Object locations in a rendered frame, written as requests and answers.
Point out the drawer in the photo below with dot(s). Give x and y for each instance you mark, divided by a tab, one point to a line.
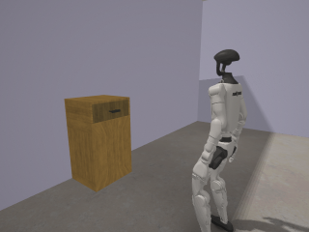
101	110

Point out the right robot thigh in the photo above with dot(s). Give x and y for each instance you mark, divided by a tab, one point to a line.
216	182

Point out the right robot hand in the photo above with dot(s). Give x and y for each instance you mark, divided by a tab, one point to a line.
234	154

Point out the right robot forearm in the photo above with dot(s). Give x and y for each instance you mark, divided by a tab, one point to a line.
235	133

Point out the left robot forearm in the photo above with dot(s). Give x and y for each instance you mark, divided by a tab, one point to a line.
212	142

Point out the robot right upper arm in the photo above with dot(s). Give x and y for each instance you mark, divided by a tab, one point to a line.
242	109

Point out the robot left upper arm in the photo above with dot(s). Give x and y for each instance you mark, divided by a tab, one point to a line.
217	93

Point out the right robot shin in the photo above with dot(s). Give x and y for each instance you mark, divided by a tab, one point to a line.
220	201

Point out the left robot hand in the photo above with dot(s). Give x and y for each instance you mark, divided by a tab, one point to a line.
202	170

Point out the cabinet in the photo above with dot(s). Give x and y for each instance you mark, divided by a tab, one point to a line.
100	153

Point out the handle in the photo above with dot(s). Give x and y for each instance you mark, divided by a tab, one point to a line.
114	111

